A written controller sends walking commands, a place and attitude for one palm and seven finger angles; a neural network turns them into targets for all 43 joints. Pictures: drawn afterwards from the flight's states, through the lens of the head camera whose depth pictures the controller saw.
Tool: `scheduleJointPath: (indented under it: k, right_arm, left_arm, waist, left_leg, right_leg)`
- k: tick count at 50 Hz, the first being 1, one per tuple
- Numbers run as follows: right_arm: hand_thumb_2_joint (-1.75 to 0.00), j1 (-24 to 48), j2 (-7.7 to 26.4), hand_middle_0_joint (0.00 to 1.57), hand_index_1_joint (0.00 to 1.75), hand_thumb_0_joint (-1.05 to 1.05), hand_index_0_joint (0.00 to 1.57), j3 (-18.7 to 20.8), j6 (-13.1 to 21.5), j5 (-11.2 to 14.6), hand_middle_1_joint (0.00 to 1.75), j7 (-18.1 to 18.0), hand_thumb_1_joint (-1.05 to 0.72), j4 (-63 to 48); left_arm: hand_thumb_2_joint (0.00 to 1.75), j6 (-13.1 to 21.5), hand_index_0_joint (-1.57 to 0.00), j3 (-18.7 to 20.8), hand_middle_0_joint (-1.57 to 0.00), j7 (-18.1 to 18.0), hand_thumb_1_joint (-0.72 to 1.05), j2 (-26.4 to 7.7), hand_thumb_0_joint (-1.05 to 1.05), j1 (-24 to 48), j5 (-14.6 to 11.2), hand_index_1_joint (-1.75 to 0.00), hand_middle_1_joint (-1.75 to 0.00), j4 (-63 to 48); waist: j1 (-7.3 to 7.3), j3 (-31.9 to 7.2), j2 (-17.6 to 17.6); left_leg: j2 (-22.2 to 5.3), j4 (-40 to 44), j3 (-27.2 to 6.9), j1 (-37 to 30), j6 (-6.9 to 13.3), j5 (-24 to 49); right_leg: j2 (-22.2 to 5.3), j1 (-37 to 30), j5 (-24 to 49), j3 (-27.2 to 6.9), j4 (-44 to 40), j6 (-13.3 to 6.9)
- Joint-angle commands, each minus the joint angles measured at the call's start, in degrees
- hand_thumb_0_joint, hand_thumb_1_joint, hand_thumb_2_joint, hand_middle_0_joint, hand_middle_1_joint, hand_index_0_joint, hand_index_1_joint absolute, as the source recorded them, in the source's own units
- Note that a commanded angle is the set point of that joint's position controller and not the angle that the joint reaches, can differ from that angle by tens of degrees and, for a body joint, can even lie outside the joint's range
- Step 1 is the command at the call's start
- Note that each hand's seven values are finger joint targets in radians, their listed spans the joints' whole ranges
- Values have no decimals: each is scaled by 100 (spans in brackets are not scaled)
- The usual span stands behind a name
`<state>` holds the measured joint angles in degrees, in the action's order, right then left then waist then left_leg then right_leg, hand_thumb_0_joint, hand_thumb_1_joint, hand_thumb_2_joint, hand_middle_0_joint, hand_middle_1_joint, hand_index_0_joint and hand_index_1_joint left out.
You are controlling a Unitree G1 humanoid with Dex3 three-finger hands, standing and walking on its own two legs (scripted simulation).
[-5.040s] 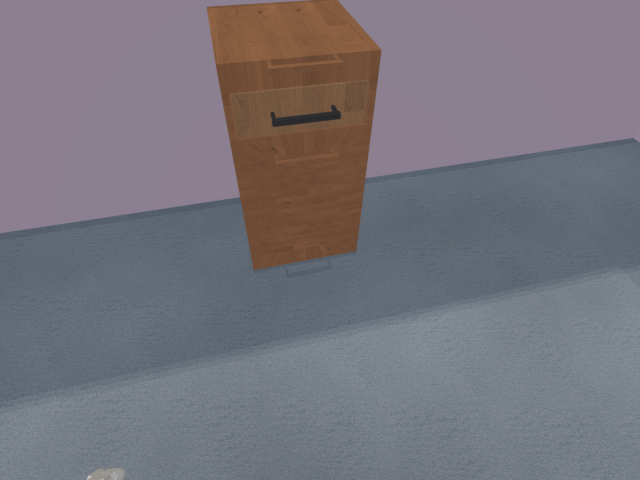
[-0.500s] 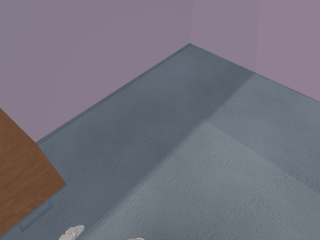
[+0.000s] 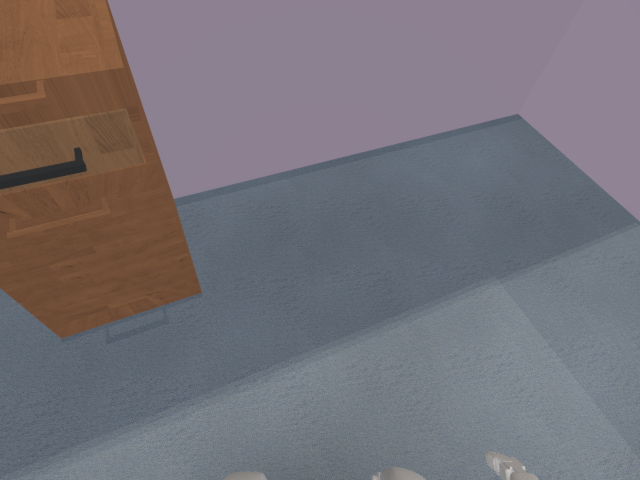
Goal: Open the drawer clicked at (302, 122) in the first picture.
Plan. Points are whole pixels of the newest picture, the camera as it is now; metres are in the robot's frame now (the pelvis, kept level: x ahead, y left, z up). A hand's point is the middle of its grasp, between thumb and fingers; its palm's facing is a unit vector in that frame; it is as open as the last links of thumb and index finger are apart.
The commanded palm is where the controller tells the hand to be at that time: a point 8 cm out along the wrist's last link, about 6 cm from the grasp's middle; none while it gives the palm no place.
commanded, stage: turn to face it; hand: left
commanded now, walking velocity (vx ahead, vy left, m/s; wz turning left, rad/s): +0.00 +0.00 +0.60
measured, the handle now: (26, 170) +0.58 +0.59 -0.08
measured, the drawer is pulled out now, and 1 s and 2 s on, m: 0.00 0.00 0.00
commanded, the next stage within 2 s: take the last steps up to it in 0.68 s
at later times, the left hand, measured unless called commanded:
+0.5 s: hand out of the picture +0.08 +0.19 -0.13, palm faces +0.26 -0.92 -0.28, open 7.4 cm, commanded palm none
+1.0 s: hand out of the picture -0.11 +0.21 -0.16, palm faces +0.48 -0.85 -0.22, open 7.4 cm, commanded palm none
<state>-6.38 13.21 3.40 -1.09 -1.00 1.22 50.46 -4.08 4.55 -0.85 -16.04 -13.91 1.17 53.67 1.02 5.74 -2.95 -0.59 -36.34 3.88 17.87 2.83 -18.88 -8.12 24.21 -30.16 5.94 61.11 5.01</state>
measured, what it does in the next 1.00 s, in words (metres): steps on the spot, turning left: right foot, then left foot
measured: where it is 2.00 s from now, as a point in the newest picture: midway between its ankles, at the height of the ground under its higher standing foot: (239, 460)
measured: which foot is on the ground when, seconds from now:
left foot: down 0.00-0.40, up 0.42-0.80, down 0.82-1.00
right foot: up 0.00-0.38, down 0.40-0.82, up 0.84-1.00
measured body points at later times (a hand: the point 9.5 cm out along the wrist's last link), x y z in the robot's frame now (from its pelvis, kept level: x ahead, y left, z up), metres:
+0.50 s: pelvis +0.01 -0.04 +0.01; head +0.04 -0.06 +0.45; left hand +0.07 +0.23 -0.11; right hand +0.12 -0.28 -0.15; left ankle -0.03 +0.08 -0.67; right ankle +0.03 -0.15 -0.73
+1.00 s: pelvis -0.01 +0.03 +0.02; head -0.01 +0.06 +0.46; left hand -0.13 +0.26 -0.15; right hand +0.18 -0.15 -0.11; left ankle -0.06 +0.09 -0.73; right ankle +0.03 -0.12 -0.65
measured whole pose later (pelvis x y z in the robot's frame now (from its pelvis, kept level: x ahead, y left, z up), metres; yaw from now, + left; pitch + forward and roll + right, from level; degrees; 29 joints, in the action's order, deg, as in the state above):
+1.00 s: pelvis -0.01 +0.03 +0.02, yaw +27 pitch -1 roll -2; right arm -10.5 10.2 1.3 0.7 -1.2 -0.2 54.8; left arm -2.4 3.4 0.4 -15.0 -17.5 1.9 59.1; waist 1.7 2.1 -1.9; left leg 0.1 -26.1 2.5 9.6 3.1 -15.6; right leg -5.6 24.5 -23.1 4.4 60.6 2.9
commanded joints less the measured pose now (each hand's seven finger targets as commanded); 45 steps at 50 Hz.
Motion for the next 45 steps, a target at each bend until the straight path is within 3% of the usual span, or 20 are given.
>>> scheduleJointPath:
  k: [1, 7, 13, 16, 18, 19, 20, 21, 22, 24, 25, 28, 35, 38, 39, 40, 41, 42, 43, 45]
  right_arm:
    - [-90, -242, 1124, 20, 30, 0, 20, 249, 85, -8, 30, -171, -90, -283]
    - [-90, -527, 1131, 20, 30, 0, 20, 301, 55, -13, 30, -160, -90, -200]
    - [-90, -773, 1124, 20, 30, 0, 20, 362, 13, -43, 30, -164, -90, -112]
    - [-90, -565, 1132, 20, 30, 0, 20, 381, -19, -46, 30, -162, -90, -173]
    - [-90, -488, 1039, 20, 30, 0, 20, 369, -25, 9, 30, -142, -90, -194]
    - [-90, -586, 798, 20, 30, 0, 20, 338, -14, 58, 30, -116, -90, -208]
    - [-90, -712, 404, 20, 30, 0, 20, 272, -2, 91, 30, -93, -90, -325]
    - [-90, -707, 598, 20, 30, 0, 20, 332, -37, -2, 30, -112, -90, -386]
    - [-90, -583, 644, 20, 30, 0, 20, 346, -130, -41, 30, -100, -90, -281]
    - [-90, -661, 604, 20, 30, 0, 20, 335, -185, -39, 30, -30, -90, -105]
    - [-90, -681, 549, 20, 30, 0, 20, 310, -190, -34, 30, -3, -90, -62]
    - [-90, -556, 484, 20, 30, 0, 20, 257, -207, -8, 30, 8, -90, -46]
    - [-90, 15, 321, 20, 30, 0, 20, 88, -132, 60, 30, -23, -90, -107]
    - [-90, -341, 366, 20, 30, 0, 20, 58, -48, 70, 30, -59, -90, 17]
    - [-90, -642, 530, 20, 30, 0, 20, 75, 12, 45, 30, -66, -90, 119]
    - [-90, -799, 1057, 20, 30, 0, 20, 172, 87, -18, 30, -79, -90, 137]
    - [-90, -1032, 1485, 20, 30, 0, 20, 243, 53, -14, 30, -93, -90, 164]
    - [-90, -1214, 1418, 20, 30, 0, 20, 246, 53, -43, 30, -160, -90, 314]
    - [-90, -1113, 1304, 20, 30, 0, 20, 206, 56, -52, 30, -206, -90, 301]
    - [-90, -689, 881, 20, 30, 0, 20, 69, 131, -43, 30, -232, -90, 233]
  left_arm:
    - [90, 221, -20, 124, -20, 39, 90, -380, 0, 237, -24, -30, -30, -590]
    - [90, 211, -20, 101, -20, 0, 90, -350, 0, 469, -36, -30, -30, -724]
    - [90, 269, -20, 51, -20, -44, 90, -267, 0, 838, -73, -30, -30, -927]
    - [90, 298, -20, 29, -20, -73, 90, -231, 0, 471, -113, -30, -30, -888]
    - [90, 375, -20, 40, -20, -98, 90, -343, 0, 149, -112, -30, -30, -828]
    - [90, 432, -20, 91, -20, -129, 90, -575, 0, -33, -81, -30, -30, -797]
    - [90, 472, -20, 185, -20, -170, 90, -1078, 0, -106, 14, -30, -30, -810]
    - [90, 411, -20, 139, -20, -137, 90, -1182, 0, -76, 0, -30, -30, -893]
    - [90, 437, -20, 143, -20, -149, 90, -962, 0, 122, -26, -30, -30, -898]
    - [90, 432, -20, 42, -20, -131, 90, -587, 0, 624, -27, -30, -30, -954]
    - [90, 461, -20, 0, -20, -117, 90, -482, 0, 601, -20, -30, -30, -929]
    - [90, 481, -20, 10, -20, -123, 90, -483, 0, 270, 11, -30, -30, -763]
    - [90, 424, -20, 108, -20, -104, 90, -846, 0, -349, 79, -30, -30, -373]
    - [90, 386, -20, 120, -20, -105, 90, -840, 0, -231, 44, -30, -30, -244]
    - [90, 360, -20, 103, -20, -105, 90, -746, 0, -203, -19, -30, -30, -244]
    - [90, 329, -20, 56, -20, -79, 90, -422, 0, -435, -71, -30, -30, -313]
    - [90, 315, -20, -69, -20, -45, 90, -97, 0, -364, -57, -30, -30, -430]
    - [90, 247, -20, -69, -20, -84, 90, -210, 0, 111, 2, -30, -30, -412]
    - [90, 254, -20, -46, -20, -33, 90, -231, 0, 381, 13, -30, -30, -412]
    - [90, 313, -20, -36, -20, 107, 90, -186, 0, 196, 38, -30, -30, -159]
  waist:
    - [-168, -777, 1091]
    - [-284, -817, 920]
    - [-381, -914, 1148]
    - [-195, -1031, 1213]
    - [-20, -1125, 1004]
    - [49, -1195, 462]
    - [58, -1177, -1227]
    - [42, -1060, -971]
    - [-8, -828, -937]
    - [-274, -304, -566]
    - [-281, -246, -602]
    - [-162, -345, -726]
    - [157, -622, -1096]
    - [-61, -850, -1124]
    - [-222, -995, -699]
    - [-256, -1324, 824]
    - [-353, -1249, 2098]
    - [-607, -1076, 2007]
    - [-539, -698, 1824]
    - [-276, -191, 1227]
  left_leg:
    - [-1271, 1651, -1550, -973, 556, 2900]
    - [-1203, 1741, -2039, -1099, 710, 2348]
    - [-1106, 1442, -2608, -1125, 785, 3021]
    - [-962, 1219, -2717, -762, 687, 3184]
    - [-694, 833, -2603, -277, 396, 2900]
    - [-392, 352, -2356, 470, 77, 1874]
    - [480, -883, -1109, 1611, -430, -598]
    - [475, -2077, -929, 1585, -484, -1548]
    - [290, -2757, -1057, 1486, -494, -1361]
    - [49, -3361, -860, 1553, -561, -619]
    - [13, -3415, -733, 1534, -613, -403]
    - [-34, -3031, -525, 1377, -696, -367]
    - [55, -997, -27, 578, -619, -813]
    - [118, 499, 100, -268, -528, 0]
    - [-20, 1371, 27, -1023, -460, 878]
    - [-1118, 1620, -1216, -2090, -74, 2020]
    - [-2174, 1712, -2301, -2184, 604, 3083]
    - [-2136, 1992, -2370, -1675, 809, 1837]
    - [-1970, 2131, -2461, -1397, 863, 878]
    - [-1523, 2371, -1960, -965, 717, -12]
  right_leg:
    - [52, 782, 768, -504, 553, 68]
    - [259, 656, 766, -592, -326, 116]
    - [541, 245, 472, -662, -1249, 37]
    - [737, -542, 712, -597, -2192, -57]
    - [707, -1481, 1638, -559, -3479, -101]
    - [139, -2358, 2010, -1047, -4149, -244]
    - [-1481, -2938, 2580, -2556, -4495, -844]
    - [-2095, -2124, 2811, -2624, -4449, -1350]
    - [-1779, -1575, 2613, -2510, -4566, -1366]
    - [-1172, -1234, 2715, -1492, -4406, -1197]
    - [-985, -1234, 3102, -1132, -4294, -1135]
    - [-953, -1463, 3519, -781, -4205, -1145]
    - [-1074, -1910, 4589, -560, -3749, -1247]
    - [-929, -1849, 4542, -334, -3204, -935]
    - [-772, -1441, 4071, -145, -2731, -682]
    - [-259, -341, 2231, 204, -1788, -313]
    - [199, 555, -684, 193, -929, -90]
    - [225, 568, -786, -208, -241, -158]
    - [218, 940, -470, -348, 183, -211]
    - [122, 940, 428, -383, 351, -251]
